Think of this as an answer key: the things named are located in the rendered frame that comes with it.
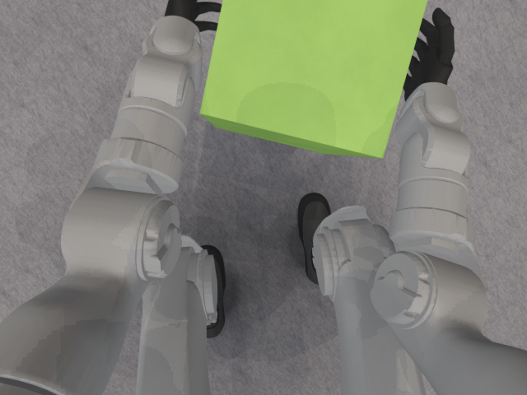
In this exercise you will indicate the robot foot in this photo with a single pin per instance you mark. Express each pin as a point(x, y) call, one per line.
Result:
point(214, 329)
point(313, 209)

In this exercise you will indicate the right robot foot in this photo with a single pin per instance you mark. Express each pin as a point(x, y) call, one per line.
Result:
point(313, 209)

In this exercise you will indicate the right robot hand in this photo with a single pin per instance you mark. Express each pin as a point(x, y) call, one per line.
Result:
point(435, 56)

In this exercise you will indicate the left robot hand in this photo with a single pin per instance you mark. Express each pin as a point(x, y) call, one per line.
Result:
point(190, 9)

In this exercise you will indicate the right robot forearm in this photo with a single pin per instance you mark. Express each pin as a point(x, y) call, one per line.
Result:
point(433, 178)

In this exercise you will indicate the left robot foot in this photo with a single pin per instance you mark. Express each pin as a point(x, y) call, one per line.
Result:
point(214, 329)

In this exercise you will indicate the robot right upper arm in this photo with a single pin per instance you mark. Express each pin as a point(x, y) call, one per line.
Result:
point(436, 309)

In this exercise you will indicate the carton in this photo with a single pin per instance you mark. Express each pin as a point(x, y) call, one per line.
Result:
point(321, 75)

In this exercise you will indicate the left robot forearm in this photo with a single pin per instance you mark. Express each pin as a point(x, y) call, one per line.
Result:
point(143, 153)

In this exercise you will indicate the robot left upper arm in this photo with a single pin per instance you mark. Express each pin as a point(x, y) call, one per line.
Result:
point(67, 339)

